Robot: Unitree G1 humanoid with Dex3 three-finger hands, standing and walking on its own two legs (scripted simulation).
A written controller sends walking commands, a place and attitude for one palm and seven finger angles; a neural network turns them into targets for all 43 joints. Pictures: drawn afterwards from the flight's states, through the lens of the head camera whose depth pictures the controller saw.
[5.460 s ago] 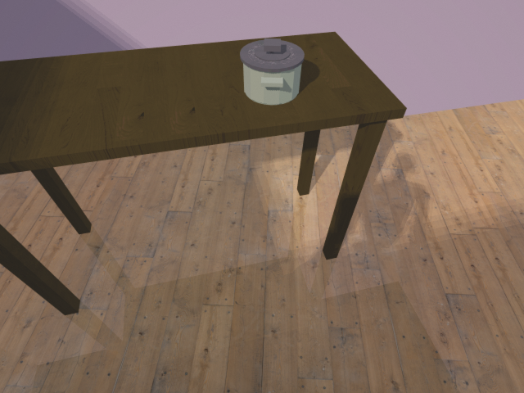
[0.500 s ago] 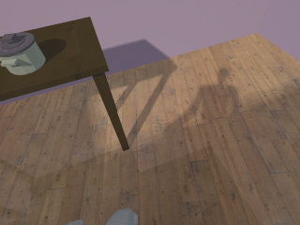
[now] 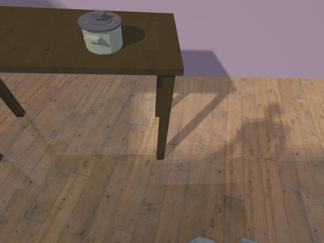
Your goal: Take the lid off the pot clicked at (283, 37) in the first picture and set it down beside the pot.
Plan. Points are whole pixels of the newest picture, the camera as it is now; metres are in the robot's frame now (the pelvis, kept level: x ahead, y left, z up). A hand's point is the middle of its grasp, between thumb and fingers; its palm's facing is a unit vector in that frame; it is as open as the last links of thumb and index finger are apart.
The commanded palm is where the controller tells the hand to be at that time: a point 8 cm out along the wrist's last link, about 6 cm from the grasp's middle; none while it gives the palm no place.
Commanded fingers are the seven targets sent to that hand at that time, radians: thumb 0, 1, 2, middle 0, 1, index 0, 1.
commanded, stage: turn to face it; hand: left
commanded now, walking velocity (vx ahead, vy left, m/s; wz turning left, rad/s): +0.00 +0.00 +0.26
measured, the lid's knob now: (98, 14) +0.82 +0.32 +0.14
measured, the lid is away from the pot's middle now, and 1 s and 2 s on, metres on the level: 0.00 0.00 0.00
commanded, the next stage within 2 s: take the last steps up to it in 0.04 s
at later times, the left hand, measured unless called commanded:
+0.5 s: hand out of the picture +0.00 +0.14 -0.15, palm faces +0.23 -0.94 -0.25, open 7.4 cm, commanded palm none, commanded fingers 0.00 0.90 0.90 -0.20 -0.30 -0.20 -0.30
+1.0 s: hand (64, 231) +0.16 +0.29 -0.18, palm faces +0.25 -0.95 -0.20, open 7.4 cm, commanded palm none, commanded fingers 0.00 0.90 0.90 -0.20 -0.30 -0.20 -0.30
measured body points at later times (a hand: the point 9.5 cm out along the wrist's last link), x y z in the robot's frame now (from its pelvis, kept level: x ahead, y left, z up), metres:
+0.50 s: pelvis +0.04 -0.03 +0.01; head +0.05 -0.07 +0.46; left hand -0.01 +0.19 -0.13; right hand +0.09 -0.29 -0.16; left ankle +0.04 +0.14 -0.64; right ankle +0.00 -0.14 -0.74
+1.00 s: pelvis +0.18 +0.10 +0.00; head +0.19 +0.11 +0.45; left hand +0.14 +0.34 -0.16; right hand +0.30 -0.12 -0.14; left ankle +0.17 +0.17 -0.74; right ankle +0.21 -0.02 -0.66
